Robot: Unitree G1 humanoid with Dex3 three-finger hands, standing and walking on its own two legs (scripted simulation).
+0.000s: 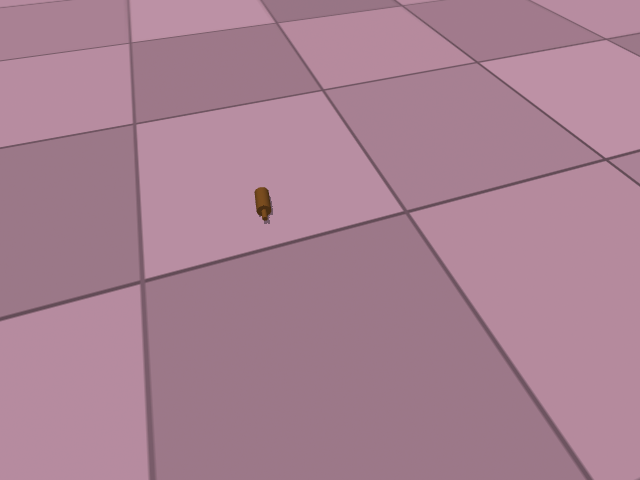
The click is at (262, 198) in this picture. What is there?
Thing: lying bottle
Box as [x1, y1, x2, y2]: [255, 187, 270, 220]
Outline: 259,187 255,190 257,213 262,216 263,220 265,220 267,218 266,215 270,212 268,191 264,187
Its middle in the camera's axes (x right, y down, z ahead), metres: -0.26 -0.14 +1.73
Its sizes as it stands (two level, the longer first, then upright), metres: 0.172 0.065 0.065
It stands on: the floor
